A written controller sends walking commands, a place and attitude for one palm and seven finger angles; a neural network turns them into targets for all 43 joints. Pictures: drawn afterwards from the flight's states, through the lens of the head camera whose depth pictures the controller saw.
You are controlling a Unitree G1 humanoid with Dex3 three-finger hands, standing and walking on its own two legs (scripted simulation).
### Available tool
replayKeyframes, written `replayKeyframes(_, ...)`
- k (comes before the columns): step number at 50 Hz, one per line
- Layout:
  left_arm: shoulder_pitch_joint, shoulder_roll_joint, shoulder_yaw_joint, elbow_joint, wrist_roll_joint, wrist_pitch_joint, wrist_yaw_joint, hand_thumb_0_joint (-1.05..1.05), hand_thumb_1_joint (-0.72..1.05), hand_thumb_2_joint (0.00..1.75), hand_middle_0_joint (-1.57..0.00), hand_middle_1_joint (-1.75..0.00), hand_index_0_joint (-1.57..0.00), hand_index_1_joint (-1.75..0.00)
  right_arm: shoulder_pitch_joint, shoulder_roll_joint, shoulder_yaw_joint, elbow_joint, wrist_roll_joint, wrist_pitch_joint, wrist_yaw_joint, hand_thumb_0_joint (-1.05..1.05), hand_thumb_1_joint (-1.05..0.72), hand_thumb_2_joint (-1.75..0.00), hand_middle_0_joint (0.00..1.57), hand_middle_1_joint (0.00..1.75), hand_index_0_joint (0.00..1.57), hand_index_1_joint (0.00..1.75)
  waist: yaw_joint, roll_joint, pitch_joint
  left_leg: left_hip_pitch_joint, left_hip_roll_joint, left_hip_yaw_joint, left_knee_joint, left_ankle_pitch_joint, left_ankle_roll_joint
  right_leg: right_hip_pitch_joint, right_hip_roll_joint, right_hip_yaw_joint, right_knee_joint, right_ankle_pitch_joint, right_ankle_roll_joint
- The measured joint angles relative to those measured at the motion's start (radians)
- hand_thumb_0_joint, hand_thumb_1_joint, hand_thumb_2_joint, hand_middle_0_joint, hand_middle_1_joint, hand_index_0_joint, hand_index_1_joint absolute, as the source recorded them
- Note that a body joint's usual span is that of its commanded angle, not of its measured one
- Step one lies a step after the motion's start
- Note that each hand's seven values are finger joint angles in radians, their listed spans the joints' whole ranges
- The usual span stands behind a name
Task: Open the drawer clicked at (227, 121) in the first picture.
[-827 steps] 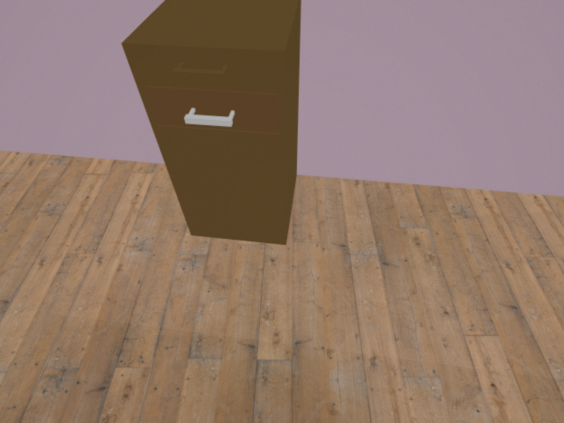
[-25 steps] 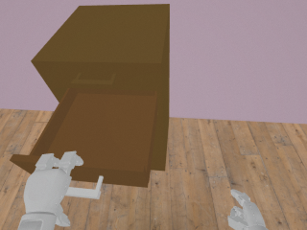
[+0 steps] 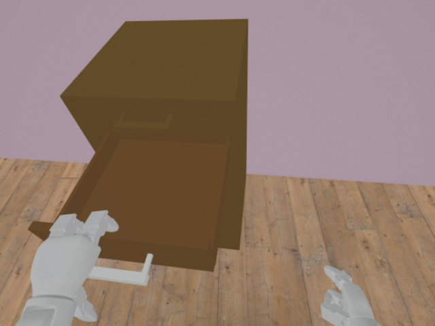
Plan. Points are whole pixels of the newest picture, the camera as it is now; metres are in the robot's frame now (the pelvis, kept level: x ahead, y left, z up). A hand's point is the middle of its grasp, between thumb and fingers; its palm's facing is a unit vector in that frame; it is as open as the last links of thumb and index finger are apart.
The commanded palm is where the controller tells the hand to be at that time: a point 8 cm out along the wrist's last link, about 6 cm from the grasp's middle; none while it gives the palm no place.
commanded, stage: lift the hand off the handle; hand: left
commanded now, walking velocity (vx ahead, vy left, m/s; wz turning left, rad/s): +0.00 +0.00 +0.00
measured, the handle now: (118, 265) +0.24 +0.26 -0.08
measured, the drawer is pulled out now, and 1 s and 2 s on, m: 0.30 0.30 0.30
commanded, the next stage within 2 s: draw the hand back to the body in 0.40 s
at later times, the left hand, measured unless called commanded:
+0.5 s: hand (81, 267) +0.19 +0.24 +0.07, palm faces +0.01 -0.10 -0.99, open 13.8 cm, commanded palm +0.17 +0.25 +0.12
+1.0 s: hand (58, 263) +0.18 +0.26 +0.10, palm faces +0.01 -0.09 -1.00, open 13.8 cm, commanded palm +0.16 +0.27 +0.15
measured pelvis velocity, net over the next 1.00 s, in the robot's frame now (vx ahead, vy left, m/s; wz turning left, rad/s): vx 0.00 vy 0.01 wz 0.00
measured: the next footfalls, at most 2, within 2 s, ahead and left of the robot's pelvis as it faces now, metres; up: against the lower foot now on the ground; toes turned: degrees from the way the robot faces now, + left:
none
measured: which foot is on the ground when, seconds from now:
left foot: down 0.00-1.00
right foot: down 0.00-1.00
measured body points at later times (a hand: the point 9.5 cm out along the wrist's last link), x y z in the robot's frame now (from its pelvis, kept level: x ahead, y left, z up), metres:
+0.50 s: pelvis +0.00 +0.00 +0.01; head +0.02 -0.03 +0.46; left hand +0.18 +0.25 +0.12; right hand +0.21 -0.21 -0.09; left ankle -0.05 +0.11 -0.71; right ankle +0.02 -0.10 -0.71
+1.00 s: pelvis +0.00 +0.01 +0.01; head +0.02 -0.02 +0.46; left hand +0.17 +0.27 +0.15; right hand +0.22 -0.20 -0.08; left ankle -0.05 +0.11 -0.71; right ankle +0.02 -0.10 -0.71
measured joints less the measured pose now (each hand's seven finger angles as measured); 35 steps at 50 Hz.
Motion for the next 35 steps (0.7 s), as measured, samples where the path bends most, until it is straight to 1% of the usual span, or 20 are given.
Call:
replayKeyframes(4, 0.018, 0.007, 0.006, -0.024, -0.013, -0.007, -0.021, 0.00, -0.49, 0.30, -0.32, -1.20, -0.32, -1.20, 0.002, -0.003, 0.002, -0.002, 0.001, 0.001, -0.001, 0.01, -0.91, -0.90, 0.20, 0.30, 0.20, 0.30, 0.001, 0.001, 0.000, 0.018, 0.001, 0.002, -0.020, 0.007, 0.000, 0.017, 0.002, 0.002, -0.018, 0.007, 0.000)
replayKeyframes(10, 0.026, 0.027, 0.017, -0.051, -0.018, -0.019, -0.037, 0.00, -0.49, 0.30, -0.32, -1.20, -0.32, -1.20, 0.004, -0.010, 0.000, -0.009, 0.001, 0.005, -0.003, 0.01, -0.91, -0.90, 0.20, 0.30, 0.20, 0.30, 0.005, 0.002, 0.011, 0.037, 0.002, -0.001, -0.039, 0.017, 0.000, 0.038, 0.002, -0.001, -0.040, 0.017, 0.000)
replayKeyframes(17, 0.041, 0.028, 0.028, -0.094, -0.038, -0.019, -0.051, 0.00, -0.49, 0.30, -0.32, -1.20, -0.32, -1.20, 0.008, -0.012, -0.003, -0.013, 0.005, 0.005, 0.000, 0.01, -0.91, -0.90, 0.20, 0.30, 0.20, 0.30, 0.008, 0.012, 0.011, 0.055, 0.000, -0.002, -0.059, 0.026, 0.002, 0.059, 0.001, -0.001, -0.063, 0.027, 0.003)
replayKeyframes(25, 0.043, 0.017, 0.009, -0.093, -0.035, -0.012, -0.072, 0.00, -0.49, 0.30, -0.32, -1.20, -0.32, -1.20, 0.008, -0.007, 0.006, -0.020, 0.007, 0.010, 0.009, 0.01, -0.91, -0.90, 0.20, 0.30, 0.20, 0.30, 0.010, 0.009, 0.016, 0.065, -0.002, 0.001, -0.074, 0.035, 0.004, 0.068, -0.001, 0.002, -0.078, 0.036, 0.006)
replayKeyframes(28, 0.040, 0.022, 0.005, -0.090, -0.027, -0.020, -0.074, 0.00, -0.49, 0.30, -0.32, -1.20, -0.32, -1.20, 0.010, -0.006, 0.008, -0.021, 0.004, 0.010, 0.007, 0.01, -0.91, -0.90, 0.20, 0.30, 0.20, 0.30, 0.013, 0.007, 0.020, 0.067, -0.003, 0.000, -0.075, 0.036, 0.005, 0.072, -0.001, 0.001, -0.081, 0.038, 0.007)
replayKeyframes(32, 0.037, 0.043, 0.023, -0.101, -0.025, -0.032, -0.068, 0.00, -0.49, 0.30, -0.32, -1.20, -0.32, -1.20, 0.012, -0.003, 0.009, -0.017, 0.003, 0.012, 0.003, 0.01, -0.91, -0.90, 0.20, 0.30, 0.20, 0.30, 0.017, 0.007, 0.021, 0.072, -0.002, 0.000, -0.078, 0.037, 0.006, 0.078, 0.000, 0.001, -0.087, 0.040, 0.007)
replayKeyframes(35, 0.040, 0.052, 0.046, -0.115, -0.042, -0.028, -0.068, 0.00, -0.49, 0.30, -0.32, -1.20, -0.33, -1.20, 0.011, -0.003, 0.009, -0.015, 0.009, 0.014, 0.002, 0.01, -0.91, -0.90, 0.20, 0.30, 0.20, 0.30, 0.015, 0.010, 0.021, 0.082, -0.001, -0.001, -0.085, 0.038, 0.007, 0.089, 0.001, 0.000, -0.096, 0.043, 0.008)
